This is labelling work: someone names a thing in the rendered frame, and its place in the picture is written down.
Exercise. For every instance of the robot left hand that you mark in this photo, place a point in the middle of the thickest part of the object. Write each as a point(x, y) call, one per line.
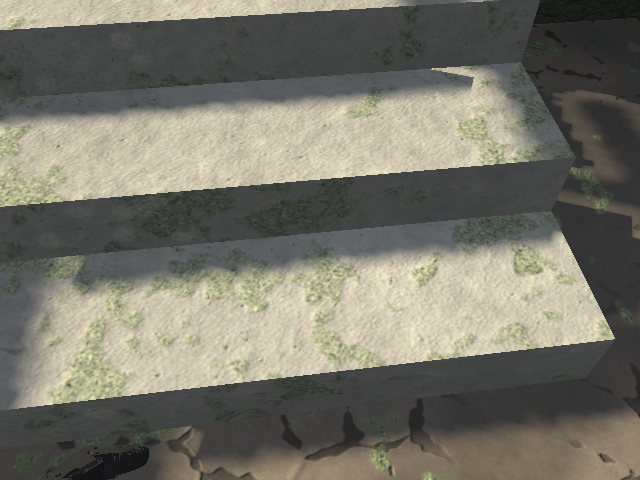
point(92, 463)

